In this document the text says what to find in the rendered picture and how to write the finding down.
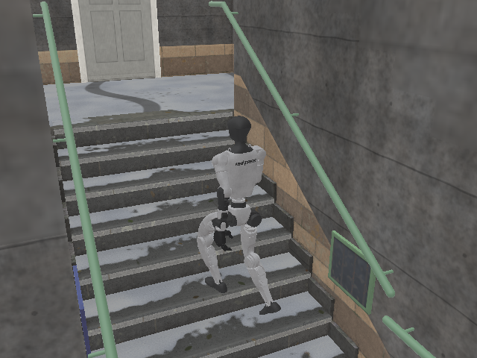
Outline stairs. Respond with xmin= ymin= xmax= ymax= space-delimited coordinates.
xmin=55 ymin=116 xmax=348 ymax=358

